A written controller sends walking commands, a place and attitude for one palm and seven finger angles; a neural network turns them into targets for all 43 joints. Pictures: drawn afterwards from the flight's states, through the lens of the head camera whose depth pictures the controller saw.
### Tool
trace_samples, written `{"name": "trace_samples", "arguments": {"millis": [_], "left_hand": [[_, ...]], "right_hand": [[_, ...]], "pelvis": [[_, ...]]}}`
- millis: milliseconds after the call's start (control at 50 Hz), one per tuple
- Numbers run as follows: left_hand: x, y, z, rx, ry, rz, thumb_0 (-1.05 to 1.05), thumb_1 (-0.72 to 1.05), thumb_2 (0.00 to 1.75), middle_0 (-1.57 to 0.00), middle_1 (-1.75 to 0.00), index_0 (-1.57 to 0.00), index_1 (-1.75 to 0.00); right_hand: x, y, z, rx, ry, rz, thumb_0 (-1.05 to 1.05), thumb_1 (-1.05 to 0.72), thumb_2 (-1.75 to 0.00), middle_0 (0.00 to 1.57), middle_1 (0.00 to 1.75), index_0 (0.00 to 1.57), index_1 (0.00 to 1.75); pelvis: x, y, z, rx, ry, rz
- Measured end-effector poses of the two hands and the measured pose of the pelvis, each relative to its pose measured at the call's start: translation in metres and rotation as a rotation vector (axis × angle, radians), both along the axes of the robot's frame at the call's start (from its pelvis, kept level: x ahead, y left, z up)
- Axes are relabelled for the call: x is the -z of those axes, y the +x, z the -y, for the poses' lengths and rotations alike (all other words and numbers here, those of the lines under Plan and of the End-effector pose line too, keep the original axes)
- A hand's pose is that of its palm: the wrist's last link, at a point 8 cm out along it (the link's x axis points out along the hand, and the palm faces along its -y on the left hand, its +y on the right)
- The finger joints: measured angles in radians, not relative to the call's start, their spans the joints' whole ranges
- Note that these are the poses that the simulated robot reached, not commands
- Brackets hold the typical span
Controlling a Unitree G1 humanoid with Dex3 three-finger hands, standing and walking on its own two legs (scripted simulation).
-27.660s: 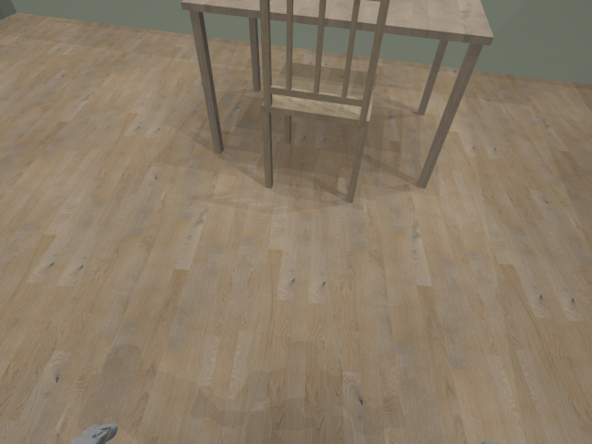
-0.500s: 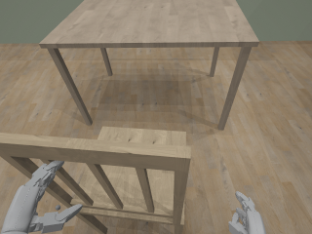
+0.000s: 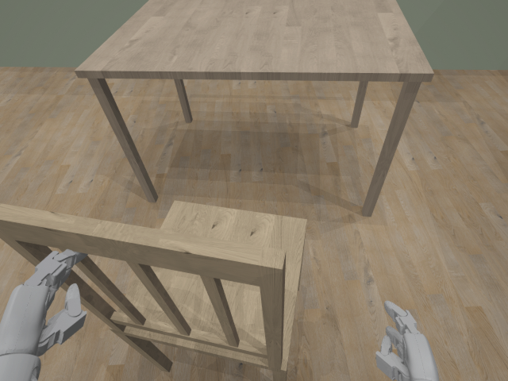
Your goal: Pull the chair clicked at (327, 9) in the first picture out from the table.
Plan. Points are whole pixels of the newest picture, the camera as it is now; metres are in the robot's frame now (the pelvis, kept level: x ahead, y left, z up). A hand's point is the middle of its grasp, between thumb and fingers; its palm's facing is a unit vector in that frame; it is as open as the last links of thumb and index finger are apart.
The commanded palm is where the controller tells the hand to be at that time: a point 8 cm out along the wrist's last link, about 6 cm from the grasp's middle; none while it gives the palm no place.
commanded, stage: draw the hand back to the body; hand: left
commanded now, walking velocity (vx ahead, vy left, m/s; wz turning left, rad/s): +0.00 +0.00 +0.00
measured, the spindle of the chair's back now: (165, 301) +0.24 +0.21 -0.05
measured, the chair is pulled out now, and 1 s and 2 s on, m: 0.58 0.58 0.58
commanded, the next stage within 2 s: step back with the hand held close in 0.10 s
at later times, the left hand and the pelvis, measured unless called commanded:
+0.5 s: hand (60, 327) +0.14 +0.27 +0.09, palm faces +0.14 -0.80 -0.59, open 6.6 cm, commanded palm +0.09 +0.31 +0.18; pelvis -0.06 +0.02 +0.00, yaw -2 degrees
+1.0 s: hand out of the picture +0.07 +0.30 +0.13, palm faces +0.42 -0.80 -0.43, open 7.4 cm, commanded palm +0.00 +0.34 +0.18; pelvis -0.14 +0.04 -0.01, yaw +1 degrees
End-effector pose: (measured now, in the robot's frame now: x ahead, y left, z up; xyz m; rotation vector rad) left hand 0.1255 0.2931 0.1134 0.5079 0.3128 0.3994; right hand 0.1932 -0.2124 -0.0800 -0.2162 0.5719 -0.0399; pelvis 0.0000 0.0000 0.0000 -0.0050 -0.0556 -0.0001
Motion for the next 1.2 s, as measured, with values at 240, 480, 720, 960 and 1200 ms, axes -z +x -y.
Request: {"name": "trace_samples", "arguments": {"millis": [240,480,720,960,1200], "left_hand": [[-0.002,-0.001,-0.005,0.047,0.002,-0.013,0.01,0.89,0.90,-0.22,-0.30,-0.42,-0.35],[-0.007,-0.007,-0.017,0.163,0.062,-0.029,0.01,0.89,0.90,-0.22,-0.30,-0.41,-0.35],[-0.113,-0.067,-0.021,0.159,0.321,0.479,0.01,0.89,0.90,-0.22,-0.30,-0.26,-0.32],[-0.030,-0.086,-0.046,0.061,0.049,0.401,0.01,0.89,0.90,-0.21,-0.30,-0.21,-0.30],[-0.096,-0.145,-0.044,0.183,0.322,0.495,0.01,0.89,0.90,-0.22,-0.30,-0.21,-0.30]], "right_hand": [[-0.002,-0.011,-0.016,0.001,0.024,-0.003,0.02,-0.91,-0.90,0.20,0.30,0.20,0.30],[0.000,-0.058,-0.007,0.098,-0.002,-0.124,0.02,-0.91,-0.90,0.20,0.30,0.20,0.30],[0.013,-0.121,0.001,0.158,-0.011,-0.164,0.02,-0.91,-0.90,0.20,0.30,0.20,0.30],[0.007,-0.188,-0.010,0.211,-0.053,-0.140,0.02,-0.91,-0.90,0.20,0.30,0.20,0.30],[0.023,-0.214,-0.024,0.092,-0.032,-0.210,0.02,-0.91,-0.90,0.21,0.30,0.20,0.30]], "pelvis": [[-0.002,-0.008,-0.009,0.009,0.000,0.007],[-0.005,-0.054,-0.017,0.030,0.007,-0.013],[0.002,-0.092,-0.020,0.014,-0.007,-0.026],[0.011,-0.134,-0.045,0.015,-0.020,-0.012],[0.008,-0.176,-0.037,-0.001,-0.065,-0.074]]}}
